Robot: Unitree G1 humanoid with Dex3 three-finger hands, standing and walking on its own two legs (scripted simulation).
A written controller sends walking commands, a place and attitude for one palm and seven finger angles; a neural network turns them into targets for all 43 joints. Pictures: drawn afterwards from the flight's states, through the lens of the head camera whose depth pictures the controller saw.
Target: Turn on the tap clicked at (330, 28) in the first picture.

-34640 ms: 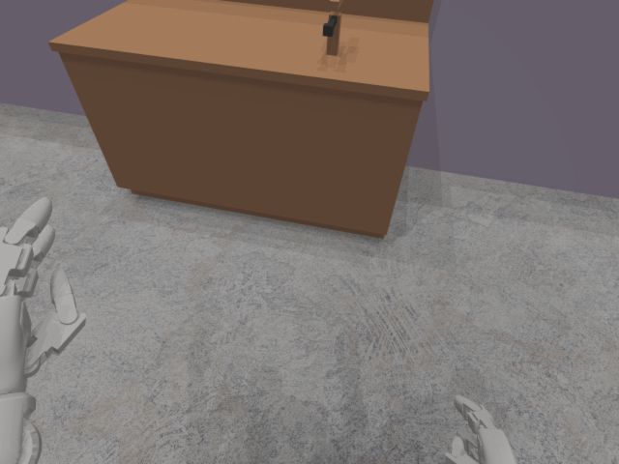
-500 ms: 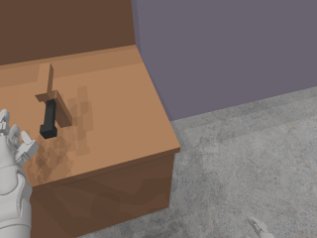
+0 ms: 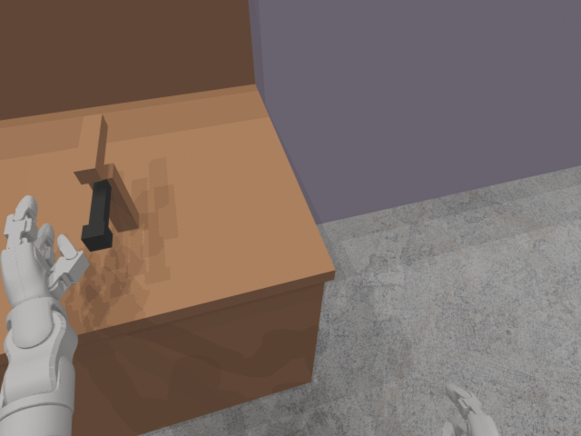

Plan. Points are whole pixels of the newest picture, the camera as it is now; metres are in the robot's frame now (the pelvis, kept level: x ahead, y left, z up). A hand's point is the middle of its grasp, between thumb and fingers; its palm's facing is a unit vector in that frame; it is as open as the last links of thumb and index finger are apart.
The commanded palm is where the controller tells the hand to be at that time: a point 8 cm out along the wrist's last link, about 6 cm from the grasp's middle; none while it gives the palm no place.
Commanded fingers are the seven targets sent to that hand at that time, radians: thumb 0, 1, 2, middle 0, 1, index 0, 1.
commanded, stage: push the lever round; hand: left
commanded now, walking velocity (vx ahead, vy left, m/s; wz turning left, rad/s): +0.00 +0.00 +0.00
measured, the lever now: (97, 236) +0.34 +0.29 +0.10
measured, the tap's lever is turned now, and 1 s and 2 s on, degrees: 0 14 42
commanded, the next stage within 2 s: none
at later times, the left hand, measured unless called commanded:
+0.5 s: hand (96, 257) +0.31 +0.28 +0.09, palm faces +0.56 -0.83 -0.08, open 7.8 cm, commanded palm +0.27 +0.31 +0.10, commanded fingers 0.00 0.90 0.90 -0.15 -0.15 -0.15 -0.15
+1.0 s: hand (121, 251) +0.32 +0.25 +0.09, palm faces +0.64 -0.77 -0.06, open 7.7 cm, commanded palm +0.28 +0.28 +0.10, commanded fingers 0.00 0.90 0.90 -0.15 -0.15 -0.15 -0.15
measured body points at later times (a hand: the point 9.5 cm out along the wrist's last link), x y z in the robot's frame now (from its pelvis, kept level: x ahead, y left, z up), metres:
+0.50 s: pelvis -0.01 -0.01 +0.00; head +0.01 -0.02 +0.45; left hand +0.28 +0.32 +0.10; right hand +0.14 -0.26 -0.11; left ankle +0.00 +0.11 -0.72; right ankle +0.00 -0.08 -0.72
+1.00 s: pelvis -0.01 -0.01 +0.00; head +0.00 -0.02 +0.45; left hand +0.28 +0.29 +0.10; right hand +0.15 -0.25 -0.11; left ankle +0.00 +0.11 -0.72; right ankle +0.00 -0.08 -0.72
